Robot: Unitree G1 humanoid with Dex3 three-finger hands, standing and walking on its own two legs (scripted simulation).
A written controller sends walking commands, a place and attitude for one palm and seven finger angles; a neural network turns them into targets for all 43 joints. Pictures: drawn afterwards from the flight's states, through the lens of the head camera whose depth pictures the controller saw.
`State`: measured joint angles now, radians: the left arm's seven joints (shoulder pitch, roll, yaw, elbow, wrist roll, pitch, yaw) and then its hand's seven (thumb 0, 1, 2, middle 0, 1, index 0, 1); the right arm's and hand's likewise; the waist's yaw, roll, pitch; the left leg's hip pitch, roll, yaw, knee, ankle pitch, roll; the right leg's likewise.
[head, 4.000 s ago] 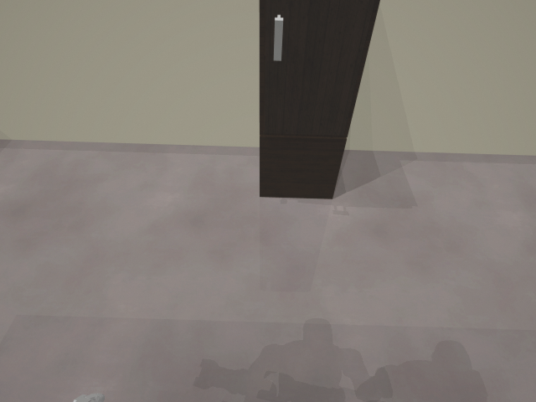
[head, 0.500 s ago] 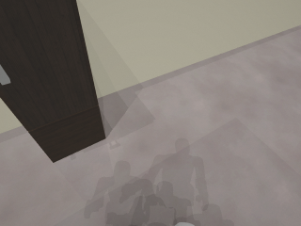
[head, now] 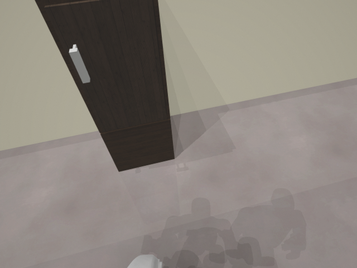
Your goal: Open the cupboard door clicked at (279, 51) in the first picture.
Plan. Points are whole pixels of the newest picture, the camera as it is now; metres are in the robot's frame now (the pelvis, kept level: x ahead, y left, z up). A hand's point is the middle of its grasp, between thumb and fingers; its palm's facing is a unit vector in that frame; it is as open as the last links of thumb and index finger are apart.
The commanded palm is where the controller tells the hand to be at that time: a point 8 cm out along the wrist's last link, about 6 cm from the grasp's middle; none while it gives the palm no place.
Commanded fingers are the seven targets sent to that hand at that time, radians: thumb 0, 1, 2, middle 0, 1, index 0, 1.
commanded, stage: turn to face it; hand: left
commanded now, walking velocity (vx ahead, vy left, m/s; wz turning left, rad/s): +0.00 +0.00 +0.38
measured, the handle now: (80, 63) +0.78 +0.40 +0.05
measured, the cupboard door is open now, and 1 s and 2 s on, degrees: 0 0 0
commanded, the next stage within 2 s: take the last steps up to it in 0.30 s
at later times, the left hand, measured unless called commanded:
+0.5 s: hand out of the picture -0.02 +0.26 -0.17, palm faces +0.23 -0.94 -0.25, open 7.4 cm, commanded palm none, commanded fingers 0.00 0.90 0.90 -0.20 -0.30 -0.20 -0.30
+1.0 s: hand out of the picture -0.06 +0.20 -0.19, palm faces +0.34 -0.94 -0.10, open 7.4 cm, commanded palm none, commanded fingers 0.00 0.90 0.90 -0.20 -0.30 -0.20 -0.30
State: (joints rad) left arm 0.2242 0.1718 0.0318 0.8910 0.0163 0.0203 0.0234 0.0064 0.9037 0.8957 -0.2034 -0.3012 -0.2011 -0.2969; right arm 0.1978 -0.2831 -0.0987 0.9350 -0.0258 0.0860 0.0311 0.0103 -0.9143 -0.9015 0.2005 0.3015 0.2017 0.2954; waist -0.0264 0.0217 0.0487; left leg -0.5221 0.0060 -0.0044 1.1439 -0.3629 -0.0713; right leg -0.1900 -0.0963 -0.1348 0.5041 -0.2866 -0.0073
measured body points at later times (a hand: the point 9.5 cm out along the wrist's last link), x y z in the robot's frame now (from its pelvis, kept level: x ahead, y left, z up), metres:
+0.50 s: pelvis -0.02 +0.05 +0.00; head +0.00 +0.06 +0.45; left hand -0.03 +0.31 -0.15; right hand +0.11 -0.16 -0.14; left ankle -0.04 +0.15 -0.74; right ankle +0.00 -0.09 -0.70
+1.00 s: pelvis +0.07 +0.09 -0.01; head +0.08 +0.11 +0.44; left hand -0.08 +0.25 -0.17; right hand +0.16 -0.14 -0.16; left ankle +0.12 +0.21 -0.74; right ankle +0.01 -0.07 -0.74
